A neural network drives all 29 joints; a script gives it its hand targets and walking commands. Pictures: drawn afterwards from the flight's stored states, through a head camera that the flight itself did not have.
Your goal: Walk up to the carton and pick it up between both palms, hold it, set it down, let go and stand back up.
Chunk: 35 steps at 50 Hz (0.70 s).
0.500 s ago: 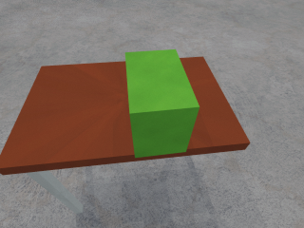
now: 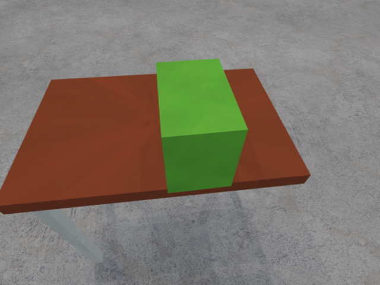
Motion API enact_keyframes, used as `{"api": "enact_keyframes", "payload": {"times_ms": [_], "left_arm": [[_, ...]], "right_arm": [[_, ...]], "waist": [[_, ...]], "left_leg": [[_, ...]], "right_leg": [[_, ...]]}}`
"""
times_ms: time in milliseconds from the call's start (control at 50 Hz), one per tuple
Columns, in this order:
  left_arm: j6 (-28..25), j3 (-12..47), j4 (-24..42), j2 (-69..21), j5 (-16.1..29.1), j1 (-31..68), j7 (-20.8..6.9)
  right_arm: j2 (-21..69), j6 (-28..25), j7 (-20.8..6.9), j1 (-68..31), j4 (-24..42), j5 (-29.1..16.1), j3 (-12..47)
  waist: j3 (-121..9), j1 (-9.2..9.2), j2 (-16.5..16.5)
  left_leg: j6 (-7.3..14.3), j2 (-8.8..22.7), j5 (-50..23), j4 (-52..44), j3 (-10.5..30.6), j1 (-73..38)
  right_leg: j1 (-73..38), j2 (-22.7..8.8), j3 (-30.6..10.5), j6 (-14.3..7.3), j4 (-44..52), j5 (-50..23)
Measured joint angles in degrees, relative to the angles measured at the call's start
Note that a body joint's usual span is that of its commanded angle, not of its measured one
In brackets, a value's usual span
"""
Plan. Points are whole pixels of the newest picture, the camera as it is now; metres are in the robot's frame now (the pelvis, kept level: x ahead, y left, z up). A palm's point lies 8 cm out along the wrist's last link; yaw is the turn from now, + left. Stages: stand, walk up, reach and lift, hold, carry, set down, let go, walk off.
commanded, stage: stand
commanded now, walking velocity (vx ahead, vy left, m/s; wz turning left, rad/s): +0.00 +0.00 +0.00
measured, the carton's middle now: (193, 124) +0.48 +0.01 +0.04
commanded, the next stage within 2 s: none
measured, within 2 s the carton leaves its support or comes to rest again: neither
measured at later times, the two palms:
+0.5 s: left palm out of the picture +0.04 +0.27 -0.13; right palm out of the picture +0.06 -0.28 -0.13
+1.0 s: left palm out of the picture +0.05 +0.28 -0.13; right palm out of the picture +0.06 -0.28 -0.13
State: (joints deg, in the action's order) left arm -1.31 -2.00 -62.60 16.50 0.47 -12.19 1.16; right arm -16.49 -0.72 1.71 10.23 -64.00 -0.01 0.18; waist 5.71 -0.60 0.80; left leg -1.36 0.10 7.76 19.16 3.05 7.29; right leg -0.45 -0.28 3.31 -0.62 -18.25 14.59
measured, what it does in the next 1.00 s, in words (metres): stands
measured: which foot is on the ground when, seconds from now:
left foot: down 0.00-1.00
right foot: down 0.00-1.00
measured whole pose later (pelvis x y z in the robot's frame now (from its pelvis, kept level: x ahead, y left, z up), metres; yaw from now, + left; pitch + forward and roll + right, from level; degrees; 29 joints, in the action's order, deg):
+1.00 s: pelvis +0.01 +0.00 +0.00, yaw -1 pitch -4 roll +0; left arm -1.2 -1.7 -62.9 16.7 0.6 -11.2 1.6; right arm -17.0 -0.7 1.7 9.1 -64.9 0.2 0.2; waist 5.1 -0.5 1.2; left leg -1.5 0.4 9.2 19.4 2.3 6.6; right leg -1.3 -0.5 3.0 -0.5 -17.8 15.4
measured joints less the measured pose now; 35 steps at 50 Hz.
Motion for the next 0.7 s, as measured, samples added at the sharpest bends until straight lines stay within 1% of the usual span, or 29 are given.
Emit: {"api": "enact_keyframes", "payload": {"times_ms": [160, 280, 460, 700], "left_arm": [[-0.10, -0.19, 0.07, 0.79, 0.08, 0.09, 0.22], [0.12, 0.17, -0.35, 0.49, 0.08, 0.56, 0.21], [0.12, 0.43, -0.45, -0.43, 0.00, 1.29, 0.10], [-0.57, 0.22, -0.31, -0.04, 0.08, 1.96, 0.23]], "right_arm": [[-0.71, -0.19, 0.07, -0.57, 0.29, -0.06, -0.10], [-1.23, -0.21, 0.08, -1.20, 0.73, -0.22, -0.03], [-0.94, -0.11, 0.26, -1.22, 0.38, -0.41, 0.03], [-1.14, -0.32, 0.26, -1.84, -0.37, 0.07, -0.17]], "waist": [[0.70, -0.33, 0.03], [0.51, -0.16, -0.17], [0.16, -0.37, -0.03], [-0.17, 0.02, -0.29]], "left_leg": [[-0.04, 0.08, 0.12, -0.07, -0.18, -0.06], [-0.04, 0.09, 0.46, 0.15, -0.17, -0.20], [-0.10, 0.04, 0.70, -0.14, -0.38, -0.63], [-0.25, 0.22, 1.02, -0.12, -0.45, -0.51]], "right_leg": [[0.08, 0.01, -0.17, -0.04, -0.06, 0.09], [-0.31, -0.01, -0.12, 0.02, 0.18, 0.22], [-0.52, -0.15, -0.24, 0.00, 0.10, 0.63], [-0.52, -0.07, -0.19, -0.09, 0.36, 0.78]]}}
